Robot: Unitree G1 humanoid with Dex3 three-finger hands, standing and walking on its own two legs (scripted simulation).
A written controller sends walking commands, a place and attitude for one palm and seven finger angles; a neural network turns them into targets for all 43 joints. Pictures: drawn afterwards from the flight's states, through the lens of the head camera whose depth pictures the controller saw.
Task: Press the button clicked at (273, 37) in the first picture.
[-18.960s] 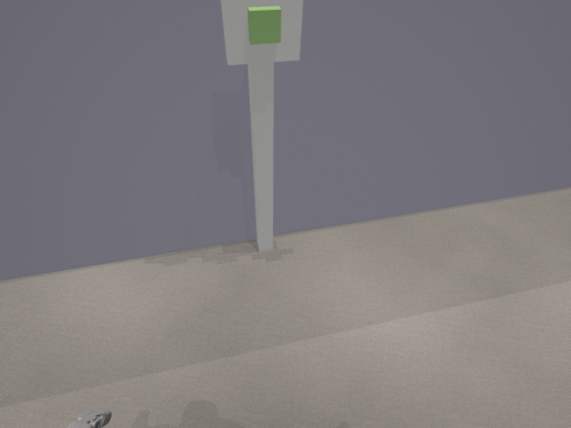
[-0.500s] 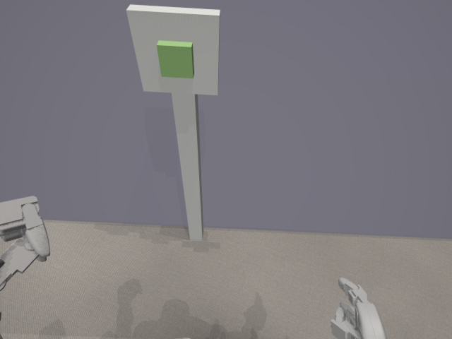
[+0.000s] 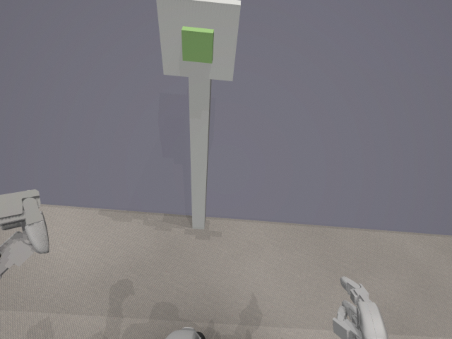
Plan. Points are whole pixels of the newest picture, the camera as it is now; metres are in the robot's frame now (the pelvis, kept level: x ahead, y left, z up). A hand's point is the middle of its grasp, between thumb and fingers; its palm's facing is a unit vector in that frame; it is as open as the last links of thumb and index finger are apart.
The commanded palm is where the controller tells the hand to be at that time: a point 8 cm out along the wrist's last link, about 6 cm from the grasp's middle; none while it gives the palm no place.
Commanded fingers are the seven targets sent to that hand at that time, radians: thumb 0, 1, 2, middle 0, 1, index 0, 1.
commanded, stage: step back with the hand held close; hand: left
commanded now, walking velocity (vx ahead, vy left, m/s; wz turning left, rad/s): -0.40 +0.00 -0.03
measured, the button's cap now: (198, 44) +0.69 +0.12 +0.18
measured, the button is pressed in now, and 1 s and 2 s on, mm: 0 0 0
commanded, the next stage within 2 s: stop stepping back and stand still in 0.10 s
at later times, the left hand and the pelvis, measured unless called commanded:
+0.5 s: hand out of the picture +0.11 +0.27 +0.19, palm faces +0.31 -0.88 -0.37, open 3.1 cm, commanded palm +0.05 +0.31 +0.19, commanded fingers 0.00 0.90 0.90 -1.30 -1.50 -1.30 -1.50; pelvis -0.10 +0.04 +0.02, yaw -4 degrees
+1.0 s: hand out of the picture +0.05 +0.28 +0.20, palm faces +0.32 -0.85 -0.43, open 3.1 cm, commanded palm +0.00 +0.33 +0.19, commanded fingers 0.00 0.90 0.90 -1.30 -1.50 -1.30 -1.50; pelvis -0.15 +0.06 +0.02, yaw -4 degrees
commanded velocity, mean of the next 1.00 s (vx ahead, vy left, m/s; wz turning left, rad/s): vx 0.06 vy -0.05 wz -0.01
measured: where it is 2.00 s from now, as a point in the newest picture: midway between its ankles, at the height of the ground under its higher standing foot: outside the picture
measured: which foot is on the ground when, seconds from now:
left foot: down 0.00-0.20, up 0.22-0.34, down 0.36-0.62, up 0.64-0.78, down 0.80-1.00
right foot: up 0.00-0.18, down 0.20-0.36, up 0.38-0.60, down 0.62-0.82, up 0.84-1.00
